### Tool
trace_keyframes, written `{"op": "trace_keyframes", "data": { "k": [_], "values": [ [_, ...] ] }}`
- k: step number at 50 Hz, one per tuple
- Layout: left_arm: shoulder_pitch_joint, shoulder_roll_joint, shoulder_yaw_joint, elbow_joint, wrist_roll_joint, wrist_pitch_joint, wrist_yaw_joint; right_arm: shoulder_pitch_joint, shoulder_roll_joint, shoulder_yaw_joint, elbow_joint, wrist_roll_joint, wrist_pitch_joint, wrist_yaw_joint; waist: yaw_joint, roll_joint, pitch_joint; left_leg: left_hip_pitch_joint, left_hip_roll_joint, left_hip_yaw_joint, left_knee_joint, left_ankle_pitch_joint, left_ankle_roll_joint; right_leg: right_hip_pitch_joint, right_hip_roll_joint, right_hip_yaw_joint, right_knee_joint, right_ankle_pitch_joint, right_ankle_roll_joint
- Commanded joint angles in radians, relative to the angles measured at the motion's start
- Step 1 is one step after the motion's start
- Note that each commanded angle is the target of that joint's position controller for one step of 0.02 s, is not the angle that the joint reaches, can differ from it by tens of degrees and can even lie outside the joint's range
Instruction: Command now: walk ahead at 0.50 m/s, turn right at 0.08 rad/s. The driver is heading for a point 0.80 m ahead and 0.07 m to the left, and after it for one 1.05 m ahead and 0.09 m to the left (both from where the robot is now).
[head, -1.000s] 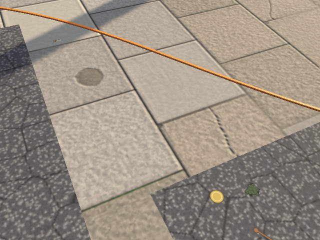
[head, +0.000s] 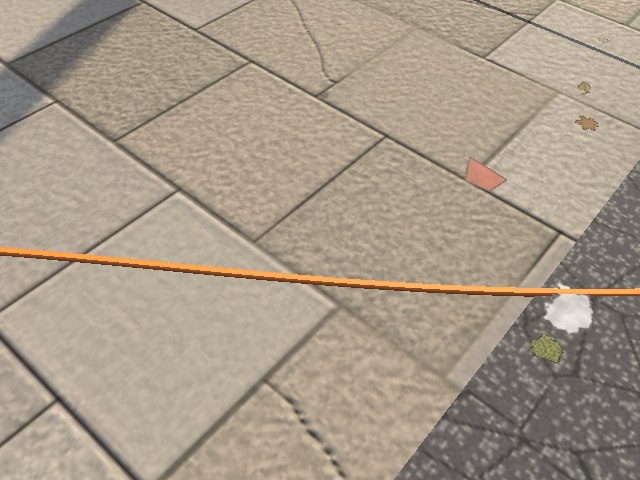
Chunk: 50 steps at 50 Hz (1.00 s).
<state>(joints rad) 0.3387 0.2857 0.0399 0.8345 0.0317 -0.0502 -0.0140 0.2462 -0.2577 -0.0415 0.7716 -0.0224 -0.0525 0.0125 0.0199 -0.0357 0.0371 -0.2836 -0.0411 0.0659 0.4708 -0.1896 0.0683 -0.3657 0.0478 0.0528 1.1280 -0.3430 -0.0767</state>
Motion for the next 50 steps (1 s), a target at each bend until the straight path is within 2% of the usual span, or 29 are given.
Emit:
{"op": "trace_keyframes", "data": {
  "k": [1, 3, 5, 8, 10, 13, 15, 16, 17, 18, 19, 20, 21, 22, 23, 25, 28, 30, 33, 36, 40, 43, 44, 45, 46, 47, 48, 49, 50],
  "values": [
    [0.046, 0.058, 0.008, -0.041, 0.013, 0.008, -0.014, 0.071, -0.095, -0.021, -0.007, 0.01, -0.03, 0.002, 0.002, 0.123, -0.017, 0.116, 0.259, -0.298, -0.295, 0.147, 0.139, -0.157, -0.083, 0.003, -0.005, 0.051, 0.019],
    [-0.011, 0.049, 0.004, -0.056, 0.012, 0.011, -0.019, 0.1, -0.111, -0.026, 0.02, 0.016, -0.039, 0.005, 0.001, 0.117, 0.001, 0.131, 0.249, -0.246, -0.328, 0.202, 0.15, -0.218, -0.108, -0.02, -0.059, 0.107, 0.036],
    [-0.106, 0.041, -0.003, -0.083, 0.011, 0.011, -0.021, 0.131, -0.108, -0.024, 0.043, 0.018, -0.039, 0.006, -0.016, 0.108, 0.024, 0.157, 0.23, -0.2, -0.35, 0.244, 0.148, -0.277, -0.131, -0.045, -0.154, 0.179, 0.053],
    [-0.229, 0.013, -0.019, -0.115, 0.004, 0.006, -0.027, 0.166, -0.104, -0.022, 0.071, 0.021, -0.039, 0.008, -0.044, 0.11, 0.032, 0.17, 0.192, -0.13, -0.346, 0.314, 0.124, -0.249, -0.126, -0.084, -0.35, 0.291, 0.064],
    [-0.294, 0.006, -0.025, -0.129, -0.001, 0.004, -0.028, 0.196, -0.116, -0.025, 0.089, 0.019, -0.039, 0.006, -0.063, 0.11, 0.033, 0.189, 0.197, -0.113, -0.335, 0.345, 0.115, -0.21, -0.112, -0.104, -0.45, 0.335, 0.061],
    [-0.348, 0.021, -0.023, -0.144, -0.002, 0.001, -0.023, 0.231, -0.126, -0.026, 0.115, 0.013, -0.034, -0.001, -0.074, 0.11, 0.041, 0.262, 0.239, -0.127, -0.302, 0.399, 0.109, -0.185, -0.096, -0.108, -0.526, 0.318, 0.039],
    [-0.343, 0.034, -0.017, -0.144, 0.0, -0.003, -0.019, 0.226, -0.135, -0.027, 0.127, 0.008, -0.029, -0.008, -0.06, 0.111, 0.041, 0.315, 0.264, -0.132, -0.254, 0.483, 0.101, -0.154, -0.081, -0.109, -0.565, 0.252, 0.013],
    [-0.306, 0.043, -0.012, -0.133, 0.002, -0.007, -0.014, 0.214, -0.141, -0.028, 0.13, 0.006, -0.026, -0.012, -0.038, 0.113, 0.024, 0.332, 0.265, -0.125, -0.197, 0.589, 0.091, -0.096, -0.06, -0.115, -0.589, 0.209, -0.003],
    [-0.216, 0.055, -0.003, -0.102, 0.006, -0.014, -0.009, 0.204, -0.147, -0.029, 0.134, 0.006, -0.022, -0.014, 0.003, 0.108, -0.023, 0.335, 0.251, -0.107, -0.084, 0.701, 0.077, 0.018, -0.029, -0.127, -0.63, 0.188, -0.023],
    [-0.061, 0.08, 0.01, -0.048, 0.017, -0.025, 0.001, 0.203, -0.136, -0.024, 0.136, 0.008, -0.018, -0.014, 0.066, 0.074, -0.111, 0.275, 0.208, -0.067, 0.101, 0.696, 0.058, 0.222, -0.024, -0.121, -0.674, 0.206, -0.054],
    [0.121, 0.155, 0.032, -0.015, 0.038, -0.032, 0.015, 0.194, -0.101, -0.011, 0.1, 0.013, -0.021, -0.013, 0.133, -0.023, -0.243, 0.088, 0.16, -0.028, 0.391, 0.405, 0.037, 0.477, -0.234, 0.107, -0.688, 0.121, -0.112],
    [0.153, 0.245, 0.059, -0.003, 0.032, -0.022, 0.019, 0.31, -0.006, 0.007, 0.081, 0.04, -0.02, -0.006, 0.076, -0.262, -0.347, -0.254, -0.029, 0.008, 0.734, -0.305, -0.001, 0.697, -0.487, 0.579, -0.799, 0.065, -0.25],
    [0.09, 0.178, 0.048, -0.01, -0.009, -0.011, 0.014, 0.228, -0.126, -0.022, 0.096, 0.008, -0.011, -0.017, 0.076, -0.076, -0.262, -0.351, 0.015, -0.117, 0.797, -0.315, 0.014, 0.619, -0.438, 0.582, -0.835, 0.033, -0.222],
    [0.002, 0.127, 0.034, -0.017, -0.015, -0.012, 0.012, 0.158, -0.116, -0.024, 0.075, 0.011, -0.016, -0.01, 0.042, -0.045, -0.132, -0.369, 0.057, -0.126, 0.775, -0.225, 0.02, 0.493, -0.397, 0.423, -0.853, 0.084, -0.198],
    [-0.043, 0.083, 0.024, -0.015, -0.011, -0.019, 0.008, 0.128, -0.093, -0.017, 0.071, 0.014, -0.02, -0.005, 0.018, -0.015, -0.076, -0.338, 0.09, -0.121, 0.721, -0.165, 0.017, 0.389, -0.352, 0.324, -0.888, 0.186, -0.174],
    [-0.068, 0.044, 0.012, 0.004, -0.016, -0.031, 0.012, 0.145, -0.071, -0.013, 0.088, -0.008, 0.002, 0.005, -0.032, -0.04, -0.037, -0.249, 0.123, -0.108, 0.644, -0.127, -0.006, 0.265, -0.278, 0.19, -0.937, 0.282, -0.128],
    [-0.023, 0.061, 0.018, 0.041, -0.026, -0.052, 0.012, 0.118, -0.052, -0.012, 0.086, -0.016, 0.024, 0.02, -0.049, -0.027, -0.024, -0.254, 0.131, -0.082, 0.597, -0.076, -0.034, 0.235, -0.257, 0.123, -0.988, 0.355, -0.142],
    [0.005, 0.071, 0.021, 0.062, -0.027, -0.054, 0.011, 0.035, -0.052, -0.011, 0.062, -0.016, 0.029, 0.024, -0.039, -0.018, 0.011, -0.321, 0.152, -0.069, 0.536, -0.004, -0.052, 0.241, -0.248, 0.093, -1.026, 0.336, -0.148],
    [0.048, 0.063, 0.019, 0.091, -0.026, -0.049, 0.009, -0.083, -0.046, -0.006, 0.028, -0.01, 0.027, 0.024, -0.015, -0.013, 0.041, -0.372, 0.16, -0.048, 0.4, 0.095, -0.069, 0.269, -0.225, 0.048, -1.041, 0.365, -0.14],
    [0.095, 0.069, 0.019, 0.119, -0.024, -0.048, 0.009, -0.179, -0.032, 0.004, 0.001, -0.005, 0.022, 0.024, 0.012, -0.017, 0.052, -0.349, 0.142, -0.021, 0.265, 0.165, -0.065, 0.303, -0.22, 0.012, -1.031, 0.432, -0.13],
    [0.149, 0.076, 0.02, 0.158, -0.014, -0.043, 0.017, -0.267, -0.044, 0.006, -0.03, -0.003, 0.016, 0.019, 0.035, -0.024, 0.068, -0.346, 0.118, -0.007, 0.157, 0.155, -0.033, 0.412, -0.254, 0.005, -0.989, 0.521, -0.123],
    [0.13, 0.092, 0.024, 0.174, -0.009, -0.039, 0.026, -0.242, -0.058, -0.001, -0.031, -0.005, 0.005, 0.013, 0.005, -0.03, 0.058, -0.265, 0.084, 0.007, 0.096, 0.058, 0.011, 0.469, -0.277, -0.007, -0.902, 0.698, -0.103],
    [0.113, 0.101, 0.027, 0.176, -0.008, -0.038, 0.028, -0.177, -0.068, -0.008, -0.012, -0.006, 0.001, 0.007, -0.027, -0.034, 0.025, -0.169, 0.054, 0.02, 0.074, 0.022, 0.029, 0.467, -0.271, -0.022, -0.821, 0.837, -0.089],
    [0.095, 0.105, 0.027, 0.179, -0.01, -0.034, 0.028, -0.043, -0.079, -0.019, 0.034, -0.011, -0.008, -0.001, -0.089, -0.015, -0.042, -0.006, 0.019, 0.04, 0.014, 0.039, 0.05, 0.445, -0.241, -0.051, -0.661, 0.921, -0.072],
    [0.094, 0.085, 0.02, 0.172, -0.014, -0.034, 0.027, 0.139, -0.123, -0.037, 0.095, -0.026, -0.019, -0.012, -0.151, 0.024, -0.149, 0.249, 0.068, -0.017, 0.001, 0.043, 0.085, 0.314, -0.193, -0.085, -0.44, 0.797, -0.052],
    [0.171, -0.009, -0.004, 0.136, -0.048, -0.036, 0.018, 0.277, -0.243, -0.069, 0.113, -0.048, -0.023, -0.021, -0.153, 0.221, -0.301, 0.576, 0.37, -0.435, -0.038, -0.068, 0.193, -0.022, -0.064, -0.15, -0.055, 0.35, -0.002],
    [0.178, 0.034, 0.012, 0.15, -0.032, -0.036, 0.017, 0.258, -0.236, -0.07, 0.119, -0.012, -0.009, -0.01, -0.135, 0.253, -0.346, 0.593, 0.462, -0.753, -0.195, -0.083, 0.244, -0.187, 0.042, -0.044, 0.133, -0.178, -0.005],
    [0.098, 0.069, 0.026, 0.134, -0.017, -0.032, 0.017, 0.135, -0.197, -0.061, 0.103, 0.009, -0.003, -0.008, -0.086, 0.152, -0.176, 0.45, 0.424, -0.608, -0.205, -0.151, 0.22, -0.258, -0.035, 0.013, 0.182, -0.108, -0.018],
    [0.037, 0.055, 0.022, 0.12, -0.015, -0.036, 0.01, 0.049, -0.124, -0.043, 0.088, 0.01, -0.006, -0.004, -0.064, 0.087, -0.076, 0.307, 0.386, -0.489, -0.241, -0.129, 0.199, -0.254, -0.076, 0.007, 0.136, -0.023, -0.02]
  ]
}}
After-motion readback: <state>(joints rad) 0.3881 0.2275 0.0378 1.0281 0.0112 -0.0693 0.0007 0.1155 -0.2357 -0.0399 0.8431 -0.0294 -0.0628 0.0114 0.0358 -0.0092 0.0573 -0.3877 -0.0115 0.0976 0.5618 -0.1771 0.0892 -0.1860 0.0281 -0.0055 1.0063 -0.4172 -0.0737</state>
